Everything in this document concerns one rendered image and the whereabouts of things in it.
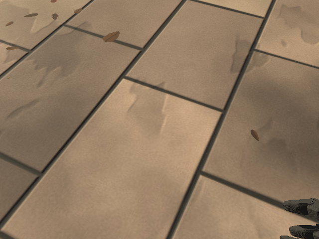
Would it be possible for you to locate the robot right hand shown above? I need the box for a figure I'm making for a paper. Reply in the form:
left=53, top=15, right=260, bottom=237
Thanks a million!
left=279, top=197, right=319, bottom=239

